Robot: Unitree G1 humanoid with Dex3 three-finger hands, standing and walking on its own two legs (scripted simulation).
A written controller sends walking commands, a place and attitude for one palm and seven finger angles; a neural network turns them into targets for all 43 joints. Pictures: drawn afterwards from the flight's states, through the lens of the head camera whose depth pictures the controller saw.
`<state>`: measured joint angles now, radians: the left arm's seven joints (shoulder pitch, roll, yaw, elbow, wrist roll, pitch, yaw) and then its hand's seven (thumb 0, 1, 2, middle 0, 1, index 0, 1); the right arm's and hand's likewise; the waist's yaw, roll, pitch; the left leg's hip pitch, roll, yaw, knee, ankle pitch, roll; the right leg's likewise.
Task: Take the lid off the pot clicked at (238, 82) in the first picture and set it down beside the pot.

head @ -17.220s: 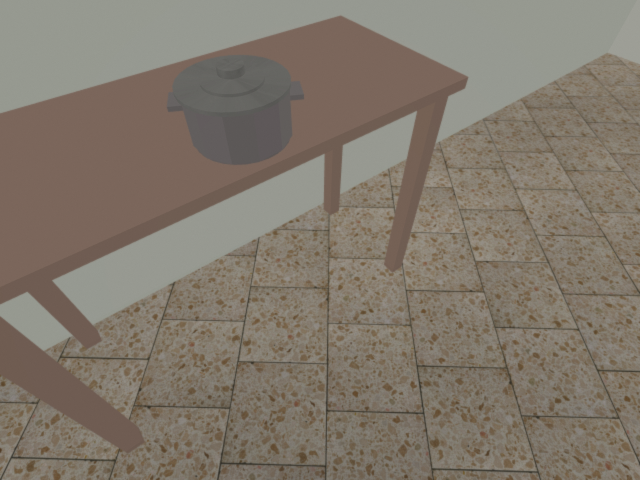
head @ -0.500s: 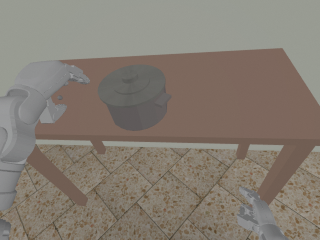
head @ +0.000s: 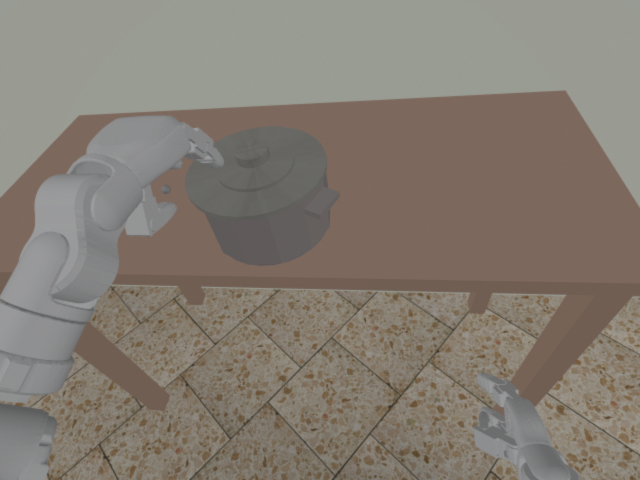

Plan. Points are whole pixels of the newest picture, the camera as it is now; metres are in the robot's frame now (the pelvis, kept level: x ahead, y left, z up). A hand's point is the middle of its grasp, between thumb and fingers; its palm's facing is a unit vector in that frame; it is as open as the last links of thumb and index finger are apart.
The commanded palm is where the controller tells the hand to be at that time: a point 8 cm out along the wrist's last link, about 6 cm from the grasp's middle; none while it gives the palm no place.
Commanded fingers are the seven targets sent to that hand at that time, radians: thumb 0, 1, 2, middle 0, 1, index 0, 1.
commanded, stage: move the open hand above the knob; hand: left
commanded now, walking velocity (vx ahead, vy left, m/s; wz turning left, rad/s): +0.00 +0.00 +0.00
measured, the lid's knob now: (251, 153) +0.50 +0.14 +0.16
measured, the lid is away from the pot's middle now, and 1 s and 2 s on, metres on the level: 0.00 0.00 0.00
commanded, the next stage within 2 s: none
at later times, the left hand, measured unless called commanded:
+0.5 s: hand (201, 150) +0.43 +0.17 +0.22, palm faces -0.11 -0.07 -0.99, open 9.9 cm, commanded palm +0.40 +0.18 +0.29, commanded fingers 0.00 -0.37 1.71 -0.89 -0.08 -0.89 -0.08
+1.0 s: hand (243, 115) +0.48 +0.13 +0.23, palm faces -0.13 -0.04 -0.99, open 9.8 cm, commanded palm +0.46 +0.15 +0.29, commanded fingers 0.00 -0.37 1.71 -0.89 -0.08 -0.89 -0.08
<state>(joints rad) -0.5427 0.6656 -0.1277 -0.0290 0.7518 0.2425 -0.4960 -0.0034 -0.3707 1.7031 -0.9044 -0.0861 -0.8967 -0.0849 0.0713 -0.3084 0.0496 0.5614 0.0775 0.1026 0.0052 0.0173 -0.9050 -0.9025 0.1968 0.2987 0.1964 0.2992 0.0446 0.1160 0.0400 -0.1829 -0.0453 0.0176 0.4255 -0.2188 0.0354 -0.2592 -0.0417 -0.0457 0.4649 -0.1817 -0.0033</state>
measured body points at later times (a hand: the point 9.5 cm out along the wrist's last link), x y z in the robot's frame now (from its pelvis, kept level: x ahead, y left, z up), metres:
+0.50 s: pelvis +0.01 +0.01 +0.00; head +0.03 -0.04 +0.45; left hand +0.43 +0.18 +0.27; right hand +0.20 -0.22 -0.11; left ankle +0.01 +0.10 -0.74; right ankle +0.04 -0.12 -0.74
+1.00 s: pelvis +0.03 +0.01 +0.00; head +0.05 -0.03 +0.45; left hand +0.48 +0.13 +0.29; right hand +0.20 -0.23 -0.12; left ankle +0.01 +0.10 -0.74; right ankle +0.04 -0.12 -0.74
